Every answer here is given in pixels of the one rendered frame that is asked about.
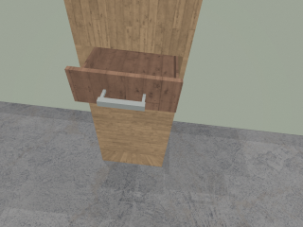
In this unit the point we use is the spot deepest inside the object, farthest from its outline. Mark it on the drawer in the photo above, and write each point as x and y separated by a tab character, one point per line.
127	75

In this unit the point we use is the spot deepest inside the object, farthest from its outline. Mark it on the cabinet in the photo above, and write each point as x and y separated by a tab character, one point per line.
164	27

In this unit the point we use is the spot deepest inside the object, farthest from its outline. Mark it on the handle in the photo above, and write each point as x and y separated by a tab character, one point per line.
103	101

